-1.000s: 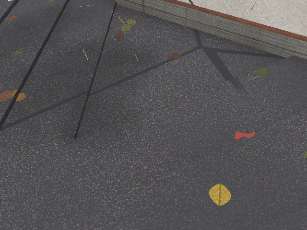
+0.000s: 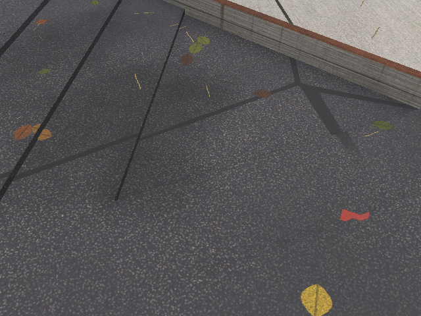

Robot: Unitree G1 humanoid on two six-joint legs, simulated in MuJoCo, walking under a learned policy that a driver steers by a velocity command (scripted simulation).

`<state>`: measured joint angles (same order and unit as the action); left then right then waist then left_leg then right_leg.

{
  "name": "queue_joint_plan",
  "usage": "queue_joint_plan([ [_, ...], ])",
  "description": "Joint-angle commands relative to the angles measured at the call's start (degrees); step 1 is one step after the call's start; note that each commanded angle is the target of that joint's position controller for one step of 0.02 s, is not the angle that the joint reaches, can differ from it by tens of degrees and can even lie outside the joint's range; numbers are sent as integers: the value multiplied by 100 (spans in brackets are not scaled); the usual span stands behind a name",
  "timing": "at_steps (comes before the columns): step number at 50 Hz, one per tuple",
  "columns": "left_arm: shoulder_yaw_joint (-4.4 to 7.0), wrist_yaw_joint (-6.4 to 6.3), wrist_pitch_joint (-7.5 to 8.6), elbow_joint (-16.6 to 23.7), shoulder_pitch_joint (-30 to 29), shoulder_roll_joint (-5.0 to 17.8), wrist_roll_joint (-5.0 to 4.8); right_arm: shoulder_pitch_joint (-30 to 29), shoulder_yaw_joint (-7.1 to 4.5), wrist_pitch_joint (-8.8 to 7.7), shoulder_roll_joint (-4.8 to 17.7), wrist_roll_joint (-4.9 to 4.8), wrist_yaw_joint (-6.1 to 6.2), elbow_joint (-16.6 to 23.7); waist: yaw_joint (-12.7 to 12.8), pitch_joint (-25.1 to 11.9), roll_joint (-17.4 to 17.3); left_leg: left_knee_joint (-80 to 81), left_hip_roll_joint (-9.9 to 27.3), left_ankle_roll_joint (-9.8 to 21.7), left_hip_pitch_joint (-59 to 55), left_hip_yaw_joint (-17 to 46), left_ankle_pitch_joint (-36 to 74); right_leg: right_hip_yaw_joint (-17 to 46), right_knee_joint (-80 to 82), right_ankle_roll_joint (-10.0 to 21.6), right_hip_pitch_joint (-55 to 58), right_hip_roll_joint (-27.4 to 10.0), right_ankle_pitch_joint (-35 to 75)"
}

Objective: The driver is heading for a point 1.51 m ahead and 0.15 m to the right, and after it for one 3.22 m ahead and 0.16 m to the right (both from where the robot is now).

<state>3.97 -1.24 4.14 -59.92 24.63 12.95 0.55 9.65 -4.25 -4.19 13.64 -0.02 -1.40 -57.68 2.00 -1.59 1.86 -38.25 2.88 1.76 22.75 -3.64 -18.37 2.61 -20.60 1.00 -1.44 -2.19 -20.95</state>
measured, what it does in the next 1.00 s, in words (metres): goes down: left foot, then right foot 0.04 m lower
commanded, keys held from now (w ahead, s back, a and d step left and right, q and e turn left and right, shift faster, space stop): w+shift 1.00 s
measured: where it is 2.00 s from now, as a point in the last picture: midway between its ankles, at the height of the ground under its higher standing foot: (247, 93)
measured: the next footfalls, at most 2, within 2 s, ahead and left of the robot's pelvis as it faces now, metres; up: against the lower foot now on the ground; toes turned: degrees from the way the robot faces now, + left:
left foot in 0.04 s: +0.08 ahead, +0.13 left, +0.00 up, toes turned +5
right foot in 0.54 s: +0.53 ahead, -0.05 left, -0.04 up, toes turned -4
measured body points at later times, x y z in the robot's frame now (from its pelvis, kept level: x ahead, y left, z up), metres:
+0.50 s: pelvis +0.32 +0.03 -0.04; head +0.37 +0.03 +0.41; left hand +0.58 +0.24 -0.12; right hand +0.19 -0.20 -0.17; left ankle +0.05 +0.13 -0.73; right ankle +0.50 -0.05 -0.75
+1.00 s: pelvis +0.84 +0.03 -0.09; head +0.87 +0.03 +0.35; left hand +0.71 +0.28 -0.23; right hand +1.06 -0.20 -0.18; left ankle +0.98 +0.09 -0.82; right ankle +0.51 -0.04 -0.73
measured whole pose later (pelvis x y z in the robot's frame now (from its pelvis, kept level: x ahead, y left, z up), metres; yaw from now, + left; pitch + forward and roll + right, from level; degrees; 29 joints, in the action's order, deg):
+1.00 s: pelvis +0.84 +0.03 -0.09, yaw +0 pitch +1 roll -1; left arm 2.2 -1.1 5.1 -63.6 30.0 13.6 2.3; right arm -1.3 -0.7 -5.3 13.7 2.2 -1.5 -46.2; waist 3.5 2.7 -0.2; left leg -27.4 -2.1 7.7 26.9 -6.6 -4.3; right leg -3.0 -32.7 4.9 15.3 3.9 -28.9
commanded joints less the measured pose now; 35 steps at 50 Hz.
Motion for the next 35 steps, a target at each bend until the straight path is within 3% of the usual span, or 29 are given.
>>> queue_joint_plan([
  [1,186,69,109,357,-708,893,241,1136,-140,164,281,219,-123,-14,-933,597,309,480,-584,-49,-2592,-820,357,436,143,1013,-2652,-616,-777],
  [2,157,89,163,404,-916,830,269,2378,-256,102,560,236,-47,-351,-1593,174,-493,711,-471,-4,-3724,-502,-293,-25,-1782,944,-3197,-207,194],
  [3,-27,120,251,766,-1347,68,235,3422,-321,-3,1199,429,35,-524,-1891,-223,-2426,1960,1331,365,-4094,2491,-3032,-415,-4736,689,-4431,481,-864],
  [4,-53,188,328,1068,-1324,-63,101,2575,-131,2,948,408,61,-358,-1162,198,-2323,3409,1882,724,-3226,5138,-3819,589,-5669,794,-5297,812,-594],
  [5,-37,249,312,1158,-1481,181,64,1565,-120,-3,924,331,61,-51,-622,721,-1166,3255,2115,881,-2724,4527,-3705,524,-5871,847,-5606,71,310],
  [6,10,329,280,1069,-1452,461,121,1140,-94,-58,757,248,23,141,-473,632,-317,3069,1844,860,-2255,3675,-2832,282,-5487,743,-5112,-300,920],
  [7,27,377,210,955,-1245,437,212,1007,-68,-104,726,194,11,186,-268,507,-218,3108,1524,780,-1931,3008,-2271,236,-5083,611,-4594,-464,1067],
  [8,12,422,117,951,-1224,378,298,962,-7,-148,572,172,32,186,-154,574,-382,3250,1271,711,-1639,2528,-1909,173,-4739,453,-4299,-572,1142],
  [9,-9,473,27,1001,-1325,338,283,1088,34,-192,446,180,55,123,-154,678,-607,3403,1101,700,-1512,2193,-1577,61,-4553,336,-4198,-593,1320],
  [12,-42,497,-114,1280,-2122,362,175,1652,51,-244,436,123,83,-33,-321,1007,-462,3665,831,762,-1721,1438,-326,-303,-3565,166,-4491,-477,1861],
  [17,-125,535,-25,1655,-3234,252,72,1992,98,-369,371,63,107,-118,-490,1108,-459,3901,586,783,-1983,532,1357,-682,-1415,215,-3698,-208,3164],
  [20,-131,513,-50,1790,-3566,306,62,2092,88,-353,491,50,136,-227,-544,1265,-492,4032,777,772,-2541,356,2234,-776,-655,410,-3255,-86,3217],
  [21,-119,490,-49,1819,-3570,364,82,2118,82,-318,543,52,147,-270,-531,1255,-504,3868,825,751,-2884,271,2918,-828,-498,506,-3196,-6,3061],
  [23,-60,408,-28,1772,-3220,542,134,2131,34,-234,791,92,195,-333,-333,882,-612,3011,915,663,-3479,117,5277,-1032,-407,715,-2647,364,2488],
  [24,-5,355,-15,1633,-2674,679,137,2175,-2,-163,935,159,237,-377,-76,507,-721,2147,968,629,-3673,65,6254,-1053,-490,818,-2106,537,2085],
  [25,72,282,-5,1345,-1732,848,118,2157,-46,-76,1070,239,289,-403,324,28,-861,988,1023,611,-3548,33,6725,-994,-617,933,-1190,610,1648],
  [26,176,195,-3,948,-567,1050,143,1970,-74,0,1131,265,289,-369,864,-456,-803,-561,869,567,-2834,-51,6108,-828,-516,1069,151,428,1394],
  [27,278,113,-1,763,386,1411,282,1880,16,2,622,316,241,-199,1033,-1055,-340,-2550,487,625,-1198,58,3448,385,-1141,1151,1723,-672,-271],
  [28,341,139,39,787,263,1718,372,2412,187,-139,-156,-48,76,42,351,-1752,1517,-4604,-655,310,1315,463,-987,3612,-262,1843,3332,-2052,-1404],
  [29,338,201,46,746,62,1425,232,1646,67,-228,574,-117,148,199,546,-1366,593,-4625,-412,518,2117,856,-487,3773,411,1749,3014,-1820,-1401],
  [30,251,214,120,753,-375,1083,194,944,33,-288,742,-118,155,356,445,-479,171,-4136,-28,601,2227,858,211,2717,531,1554,2110,-1595,-501],
  [31,170,233,194,674,-626,752,206,788,49,-317,647,-62,143,362,215,-31,-243,-3665,167,615,1810,926,544,2082,652,1421,1117,-1358,443],
  [33,-16,186,264,435,-462,327,163,770,109,-135,310,209,32,420,-211,308,-150,-3092,331,482,1081,888,550,1233,798,1094,-48,-910,1491],
  [34,-27,155,289,374,-414,391,100,834,152,-38,144,246,-43,462,-378,296,81,-2825,376,360,1042,829,407,1153,961,1149,-207,-907,1277],
  [35,-28,144,328,348,-379,447,13,579,177,28,137,285,-100,569,-426,569,50,-2570,475,246,1218,728,399,971,1180,1155,-461,-819,1297],
])
Velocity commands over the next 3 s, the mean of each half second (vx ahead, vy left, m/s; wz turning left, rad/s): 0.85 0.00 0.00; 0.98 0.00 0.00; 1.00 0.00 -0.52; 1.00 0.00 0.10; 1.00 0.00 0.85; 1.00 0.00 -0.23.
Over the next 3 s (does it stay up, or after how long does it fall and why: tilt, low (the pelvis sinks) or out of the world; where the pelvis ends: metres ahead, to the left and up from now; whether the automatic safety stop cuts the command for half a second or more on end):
stays up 2.80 -0.06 0.04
